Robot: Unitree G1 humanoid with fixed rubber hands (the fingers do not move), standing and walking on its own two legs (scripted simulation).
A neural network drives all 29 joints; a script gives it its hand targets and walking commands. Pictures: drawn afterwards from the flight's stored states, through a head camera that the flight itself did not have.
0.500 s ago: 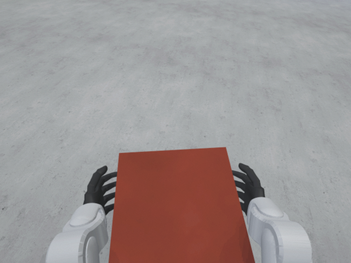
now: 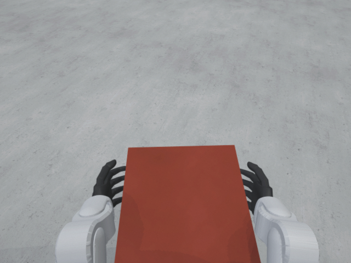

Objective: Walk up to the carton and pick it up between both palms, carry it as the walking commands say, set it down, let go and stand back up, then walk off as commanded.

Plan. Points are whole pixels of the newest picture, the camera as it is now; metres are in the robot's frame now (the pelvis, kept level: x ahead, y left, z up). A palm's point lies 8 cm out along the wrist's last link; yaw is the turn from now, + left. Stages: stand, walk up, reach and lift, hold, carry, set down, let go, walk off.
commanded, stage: carry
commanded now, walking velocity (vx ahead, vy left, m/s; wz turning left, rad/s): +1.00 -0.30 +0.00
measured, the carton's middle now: (182, 215) +0.24 +0.00 +0.01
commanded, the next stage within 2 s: none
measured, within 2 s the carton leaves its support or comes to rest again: neither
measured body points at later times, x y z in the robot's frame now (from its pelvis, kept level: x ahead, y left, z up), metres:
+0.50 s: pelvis +0.47 -0.12 +0.02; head +0.47 -0.11 +0.47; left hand +0.74 -0.02 +0.09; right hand +0.68 -0.32 +0.10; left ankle +0.47 -0.05 -0.72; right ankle +0.37 -0.25 -0.59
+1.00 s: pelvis +0.95 -0.35 +0.01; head +0.96 -0.35 +0.46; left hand +1.19 -0.20 +0.09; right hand +1.19 -0.50 +0.09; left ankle +0.95 -0.23 -0.65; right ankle +0.91 -0.40 -0.72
